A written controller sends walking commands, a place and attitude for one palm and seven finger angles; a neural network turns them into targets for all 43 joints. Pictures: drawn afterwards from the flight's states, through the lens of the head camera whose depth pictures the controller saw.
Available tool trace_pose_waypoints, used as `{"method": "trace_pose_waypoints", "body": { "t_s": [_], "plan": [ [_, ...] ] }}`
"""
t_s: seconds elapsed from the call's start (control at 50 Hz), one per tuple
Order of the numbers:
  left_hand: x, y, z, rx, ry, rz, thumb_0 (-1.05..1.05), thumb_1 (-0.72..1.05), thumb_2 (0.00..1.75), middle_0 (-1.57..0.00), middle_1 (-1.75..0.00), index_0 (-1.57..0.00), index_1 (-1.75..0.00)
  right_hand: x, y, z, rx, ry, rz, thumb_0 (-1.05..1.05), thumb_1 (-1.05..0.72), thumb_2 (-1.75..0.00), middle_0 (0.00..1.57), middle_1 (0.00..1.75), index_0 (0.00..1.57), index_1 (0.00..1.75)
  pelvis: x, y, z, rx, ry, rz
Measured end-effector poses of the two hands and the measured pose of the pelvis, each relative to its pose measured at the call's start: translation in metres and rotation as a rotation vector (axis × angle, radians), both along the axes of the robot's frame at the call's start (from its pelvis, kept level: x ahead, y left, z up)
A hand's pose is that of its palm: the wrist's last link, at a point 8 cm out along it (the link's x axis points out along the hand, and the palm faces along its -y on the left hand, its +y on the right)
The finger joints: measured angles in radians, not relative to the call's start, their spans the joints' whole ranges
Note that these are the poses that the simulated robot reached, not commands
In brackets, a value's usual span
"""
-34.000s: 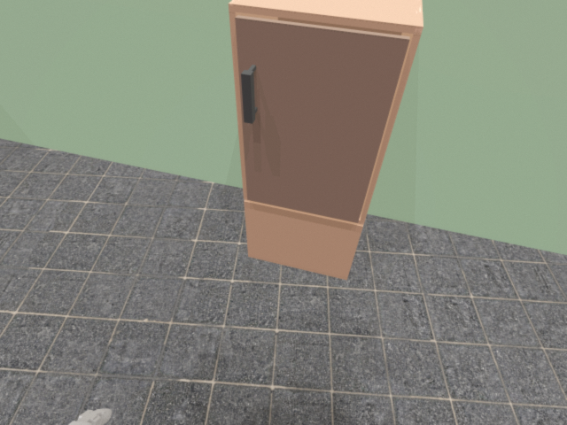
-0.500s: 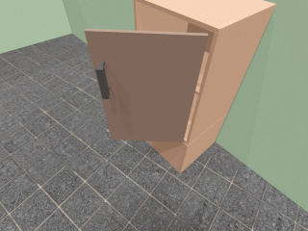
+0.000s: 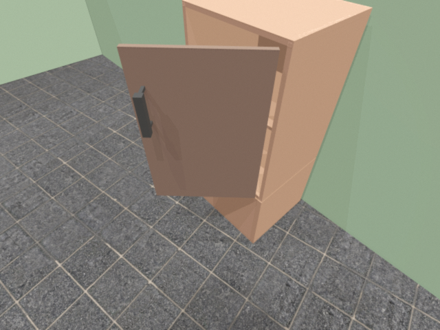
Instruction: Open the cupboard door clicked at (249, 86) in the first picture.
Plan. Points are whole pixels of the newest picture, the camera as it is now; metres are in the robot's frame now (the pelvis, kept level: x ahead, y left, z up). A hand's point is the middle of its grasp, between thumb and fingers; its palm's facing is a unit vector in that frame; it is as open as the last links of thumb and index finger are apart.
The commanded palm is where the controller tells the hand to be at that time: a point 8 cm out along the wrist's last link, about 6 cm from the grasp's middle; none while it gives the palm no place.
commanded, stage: come to a stop and stand still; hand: left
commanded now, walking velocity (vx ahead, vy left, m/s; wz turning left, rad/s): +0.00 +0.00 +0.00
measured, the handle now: (144, 111) +0.65 +0.25 +0.04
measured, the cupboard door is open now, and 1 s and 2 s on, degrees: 46 46 46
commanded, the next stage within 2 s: look again from close up in 0.26 s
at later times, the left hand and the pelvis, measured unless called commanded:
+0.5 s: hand out of the picture +0.02 +0.18 -0.17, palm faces +0.03 -0.98 -0.21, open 7.4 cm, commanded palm none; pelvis +0.00 -0.01 +0.00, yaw +0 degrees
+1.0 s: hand out of the picture +0.02 +0.16 -0.17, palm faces +0.04 -0.98 -0.17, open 7.4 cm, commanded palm none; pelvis +0.04 +0.00 +0.01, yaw +0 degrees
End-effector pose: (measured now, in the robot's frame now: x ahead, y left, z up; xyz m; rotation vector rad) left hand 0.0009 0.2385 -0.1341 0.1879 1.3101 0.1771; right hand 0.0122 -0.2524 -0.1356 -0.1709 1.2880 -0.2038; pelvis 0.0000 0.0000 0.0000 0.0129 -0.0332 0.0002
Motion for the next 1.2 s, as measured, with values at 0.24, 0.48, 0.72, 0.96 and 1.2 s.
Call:
{"method": "trace_pose_waypoints", "body": {
  "t_s": [0.24,0.48,0.72,0.96,1.2],
  "plan": [
    [0.011,-0.009,-0.004,-0.015,-0.022,-0.003,0.01,0.9,0.9,-0.2,-0.3,-0.2,-0.29,-0.038,-0.004,0.0,0.0,0.087,-0.029,0.01,-0.91,-0.9,0.2,0.3,0.2,0.3,-0.005,-0.009,0.001,-0.011,-0.002,0.006],
    [0.015,-0.013,-0.003,-0.025,-0.022,0.005,0.01,0.91,0.9,-0.2,-0.3,-0.2,-0.29,-0.026,0.02,-0.005,0.054,0.078,-0.021,0.01,-0.91,-0.9,0.2,0.3,0.2,0.3,-0.001,-0.006,0.003,-0.011,0.0,0.006],
    [-0.004,-0.024,-0.004,-0.053,0.071,0.041,0.01,0.91,0.9,-0.2,-0.3,-0.2,-0.29,-0.006,0.034,-0.005,0.074,0.083,-0.014,0.01,-0.91,-0.9,0.2,0.3,0.2,0.3,0.014,-0.002,0.006,-0.01,0.018,0.005],
    [0.004,-0.033,-0.003,-0.068,0.109,0.046,0.01,0.91,0.9,-0.2,-0.3,-0.2,-0.29,0.014,0.037,-0.003,0.078,0.091,-0.016,0.01,-0.91,-0.9,0.2,0.3,0.2,0.3,0.033,-0.001,0.009,-0.009,0.021,-0.003],
    [0.038,-0.029,-0.005,-0.066,0.077,0.058,0.01,0.91,0.9,-0.2,-0.3,-0.2,-0.29,0.03,0.033,-0.007,0.074,0.117,-0.014,0.01,-0.91,-0.9,0.2,0.3,0.2,0.3,0.064,-0.001,0.004,-0.011,0.03,-0.013]
  ]
}}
